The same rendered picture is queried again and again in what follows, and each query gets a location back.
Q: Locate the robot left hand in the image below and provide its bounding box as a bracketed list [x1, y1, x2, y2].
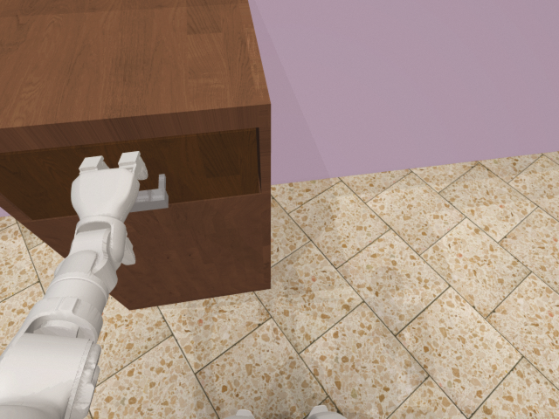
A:
[71, 151, 148, 265]

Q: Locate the drawer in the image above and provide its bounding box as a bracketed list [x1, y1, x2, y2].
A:
[0, 127, 259, 220]

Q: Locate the cabinet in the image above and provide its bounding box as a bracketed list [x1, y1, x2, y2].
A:
[0, 0, 271, 310]

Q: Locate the handle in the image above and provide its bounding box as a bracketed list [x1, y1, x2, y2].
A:
[130, 174, 169, 212]

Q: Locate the left robot upper arm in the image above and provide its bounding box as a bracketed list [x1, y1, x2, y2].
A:
[0, 333, 101, 419]

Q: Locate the robot left forearm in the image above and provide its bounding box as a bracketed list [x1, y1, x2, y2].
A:
[0, 216, 127, 374]

